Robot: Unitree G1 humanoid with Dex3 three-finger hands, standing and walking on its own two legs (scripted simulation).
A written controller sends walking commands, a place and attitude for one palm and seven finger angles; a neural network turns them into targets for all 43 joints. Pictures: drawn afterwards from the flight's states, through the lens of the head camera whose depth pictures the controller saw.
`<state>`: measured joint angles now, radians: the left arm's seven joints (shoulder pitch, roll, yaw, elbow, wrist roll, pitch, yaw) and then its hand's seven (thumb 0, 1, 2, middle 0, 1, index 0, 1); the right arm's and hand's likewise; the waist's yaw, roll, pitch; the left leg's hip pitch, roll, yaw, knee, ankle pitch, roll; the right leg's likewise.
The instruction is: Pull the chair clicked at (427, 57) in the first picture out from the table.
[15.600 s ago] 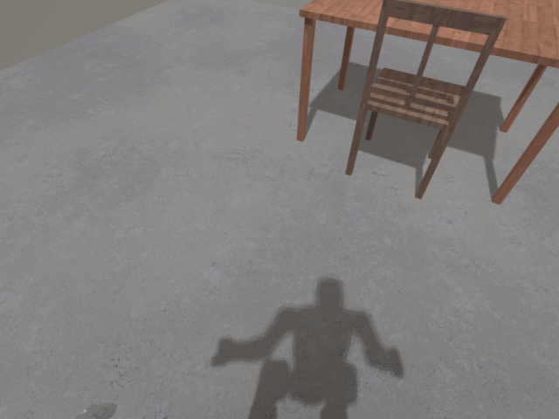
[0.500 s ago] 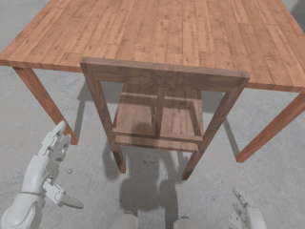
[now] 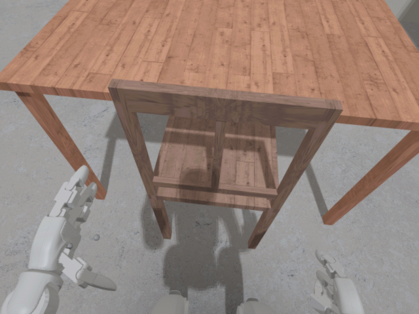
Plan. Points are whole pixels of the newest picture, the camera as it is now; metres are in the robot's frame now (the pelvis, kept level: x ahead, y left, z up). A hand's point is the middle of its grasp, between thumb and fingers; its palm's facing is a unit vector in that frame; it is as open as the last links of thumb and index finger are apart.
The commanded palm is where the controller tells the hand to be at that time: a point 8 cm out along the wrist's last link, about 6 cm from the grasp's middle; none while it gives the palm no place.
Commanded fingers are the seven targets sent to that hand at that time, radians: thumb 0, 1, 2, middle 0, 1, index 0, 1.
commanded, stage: aim the fingers beside a spindle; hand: left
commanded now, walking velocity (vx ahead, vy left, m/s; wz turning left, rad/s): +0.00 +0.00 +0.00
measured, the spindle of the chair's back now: (217, 157) +0.47 +0.00 -0.03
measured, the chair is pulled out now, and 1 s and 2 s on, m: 0.00 0.00 0.00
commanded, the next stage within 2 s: none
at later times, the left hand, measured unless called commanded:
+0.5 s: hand (113, 226) +0.27 +0.19 +0.01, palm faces -0.08 -1.00 -0.03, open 16.9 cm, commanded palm +0.26 +0.25 +0.02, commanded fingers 0.00 -0.50 0.30 -0.06 -0.08 -0.06 -0.08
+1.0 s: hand (124, 204) +0.32 +0.18 +0.01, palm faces -0.08 -1.00 -0.04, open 16.9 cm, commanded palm +0.29 +0.24 +0.00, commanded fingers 0.00 -0.50 0.30 -0.06 -0.08 -0.06 -0.08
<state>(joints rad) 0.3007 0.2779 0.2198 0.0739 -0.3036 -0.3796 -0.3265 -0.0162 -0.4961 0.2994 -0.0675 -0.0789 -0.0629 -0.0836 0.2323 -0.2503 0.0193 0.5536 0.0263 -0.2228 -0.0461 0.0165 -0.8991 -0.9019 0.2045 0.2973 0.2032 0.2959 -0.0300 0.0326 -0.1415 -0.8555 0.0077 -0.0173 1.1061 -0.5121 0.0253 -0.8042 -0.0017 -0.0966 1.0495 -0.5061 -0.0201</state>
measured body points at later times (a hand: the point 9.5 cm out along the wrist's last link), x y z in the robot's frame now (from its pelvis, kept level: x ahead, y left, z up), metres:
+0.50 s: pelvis +0.00 +0.00 -0.01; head +0.08 +0.01 +0.43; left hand +0.27 +0.24 +0.02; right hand +0.15 -0.26 -0.09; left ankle +0.01 +0.10 -0.66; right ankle +0.00 -0.11 -0.66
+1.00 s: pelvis -0.01 +0.00 -0.02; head +0.10 +0.00 +0.42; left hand +0.31 +0.24 +0.01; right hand +0.14 -0.26 -0.12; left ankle +0.01 +0.10 -0.66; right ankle +0.00 -0.11 -0.66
